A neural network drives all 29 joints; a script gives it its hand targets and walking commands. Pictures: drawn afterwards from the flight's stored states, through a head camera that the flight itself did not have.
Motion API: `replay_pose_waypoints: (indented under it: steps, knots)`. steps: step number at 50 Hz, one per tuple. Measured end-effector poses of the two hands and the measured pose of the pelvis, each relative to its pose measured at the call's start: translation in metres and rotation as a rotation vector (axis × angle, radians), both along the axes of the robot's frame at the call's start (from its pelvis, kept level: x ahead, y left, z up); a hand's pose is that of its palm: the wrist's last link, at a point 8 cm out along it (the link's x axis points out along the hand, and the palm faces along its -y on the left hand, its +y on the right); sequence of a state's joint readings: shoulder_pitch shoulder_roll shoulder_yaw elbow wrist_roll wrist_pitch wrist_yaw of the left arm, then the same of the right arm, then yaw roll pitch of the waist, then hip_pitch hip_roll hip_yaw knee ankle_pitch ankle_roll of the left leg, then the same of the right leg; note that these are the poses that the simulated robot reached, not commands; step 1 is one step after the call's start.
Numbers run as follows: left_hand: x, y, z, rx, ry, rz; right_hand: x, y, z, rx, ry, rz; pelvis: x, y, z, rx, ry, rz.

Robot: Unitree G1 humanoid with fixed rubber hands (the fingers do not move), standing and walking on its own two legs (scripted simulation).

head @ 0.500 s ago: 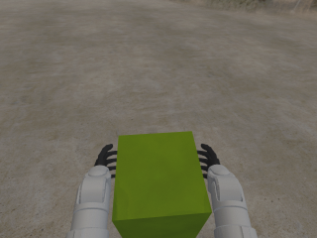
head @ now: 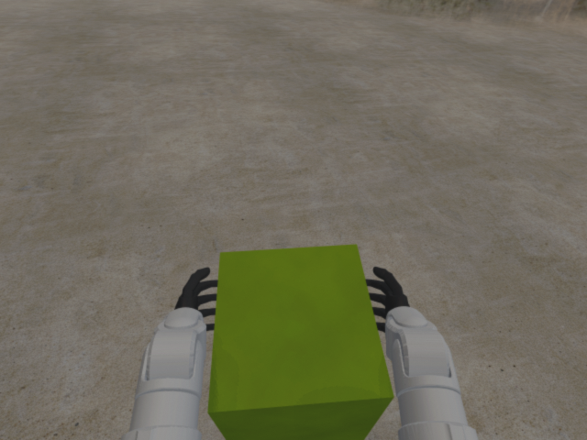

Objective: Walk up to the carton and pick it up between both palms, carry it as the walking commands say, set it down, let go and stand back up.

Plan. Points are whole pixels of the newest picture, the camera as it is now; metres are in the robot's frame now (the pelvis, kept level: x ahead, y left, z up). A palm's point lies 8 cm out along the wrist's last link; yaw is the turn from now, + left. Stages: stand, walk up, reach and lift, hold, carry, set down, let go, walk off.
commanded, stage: hold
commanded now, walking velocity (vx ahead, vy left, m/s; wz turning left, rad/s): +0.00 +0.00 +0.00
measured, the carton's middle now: (294, 352) +0.28 -0.01 -0.03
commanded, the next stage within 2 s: carry in 0.80 s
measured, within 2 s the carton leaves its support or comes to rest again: neither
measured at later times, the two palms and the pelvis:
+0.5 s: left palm (189, 319) +0.29 +0.14 +0.05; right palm (396, 318) +0.29 -0.15 +0.06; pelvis +0.00 +0.00 +0.00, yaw +0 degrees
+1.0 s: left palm (206, 310) +0.29 +0.12 +0.07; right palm (413, 311) +0.29 -0.17 +0.06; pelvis +0.00 -0.03 -0.01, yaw +0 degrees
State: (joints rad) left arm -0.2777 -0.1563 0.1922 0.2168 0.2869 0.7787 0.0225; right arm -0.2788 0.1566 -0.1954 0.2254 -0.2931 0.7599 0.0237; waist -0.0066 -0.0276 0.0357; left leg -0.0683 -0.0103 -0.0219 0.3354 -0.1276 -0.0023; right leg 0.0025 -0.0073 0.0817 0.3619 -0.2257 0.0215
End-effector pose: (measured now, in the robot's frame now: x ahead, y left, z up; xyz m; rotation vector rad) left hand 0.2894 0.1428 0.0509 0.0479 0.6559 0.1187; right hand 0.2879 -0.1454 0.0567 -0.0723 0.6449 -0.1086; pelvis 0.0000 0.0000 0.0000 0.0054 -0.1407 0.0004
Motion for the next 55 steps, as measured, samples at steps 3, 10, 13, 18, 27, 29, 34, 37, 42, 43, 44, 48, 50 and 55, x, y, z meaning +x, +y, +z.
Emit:
replay_pose_waypoints:
  steps: [3, 10, 13, 18, 27, 29, 34, 37, 42, 43, 44, 48, 50, 55]
  knots:
    - [0.000, 0.000, 0.000, 0.000, 0.000, 0.000, 0.000, 0.000, 0.000, 0.000, 0.001, 0.000, 0.000, 0.000, 0.000, 0.000, 0.000, 0.000]
    - [-0.001, -0.001, 0.000, 0.000, -0.001, 0.002, -0.001, 0.000, -0.001, 0.000, 0.001, 0.001, -0.001, -0.001, 0.000, 0.000, -0.001, 0.001]
    - [-0.001, -0.001, 0.000, 0.000, -0.001, 0.003, 0.000, -0.001, -0.001, 0.000, 0.001, 0.001, -0.001, -0.001, 0.000, 0.000, -0.001, 0.001]
    - [-0.001, -0.001, 0.000, -0.001, -0.002, 0.005, 0.000, -0.001, -0.001, 0.000, 0.002, 0.002, -0.001, -0.002, 0.000, 0.000, -0.002, 0.002]
    - [0.000, -0.001, 0.000, -0.002, -0.003, 0.005, 0.001, -0.001, -0.001, -0.001, 0.002, 0.002, -0.001, -0.003, 0.000, 0.000, -0.002, 0.002]
    - [0.000, -0.001, 0.000, -0.002, -0.003, 0.005, 0.001, -0.001, -0.001, -0.001, 0.003, 0.002, 0.000, -0.003, 0.000, 0.001, -0.002, 0.002]
    - [0.000, -0.001, 0.000, -0.002, -0.002, 0.004, 0.001, -0.001, -0.002, -0.003, 0.004, 0.002, 0.000, -0.003, 0.000, 0.001, -0.001, 0.001]
    - [0.001, -0.001, -0.001, -0.002, -0.002, 0.003, 0.001, -0.001, -0.002, -0.004, 0.004, 0.003, 0.001, -0.002, 0.000, 0.001, 0.000, 0.001]
    - [0.003, -0.002, 0.001, 0.010, -0.016, 0.008, 0.003, -0.001, -0.002, -0.004, -0.006, 0.005, 0.001, -0.004, -0.004, 0.003, 0.056, 0.000]
    - [0.004, -0.003, 0.002, 0.007, -0.022, 0.013, 0.004, -0.002, -0.001, -0.005, -0.011, 0.006, 0.001, -0.006, -0.005, 0.005, 0.075, -0.002]
    - [0.005, -0.005, 0.003, 0.002, -0.028, 0.017, 0.005, -0.003, -0.001, -0.005, -0.016, 0.006, 0.001, -0.009, -0.006, 0.005, 0.092, -0.004]
    - [0.005, -0.017, 0.009, -0.012, -0.054, 0.031, 0.007, -0.016, 0.003, 0.020, -0.040, -0.004, 0.000, -0.022, -0.010, -0.009, 0.142, -0.002]
    - [0.005, -0.025, 0.014, -0.013, -0.071, 0.035, 0.007, -0.025, 0.007, 0.046, -0.057, -0.017, 0.000, -0.030, -0.012, -0.020, 0.161, 0.002]
    - [0.001, -0.043, 0.026, -0.027, -0.109, 0.040, 0.000, -0.042, 0.016, 0.091, -0.093, -0.050, -0.001, -0.045, -0.019, -0.026, 0.191, 0.025]
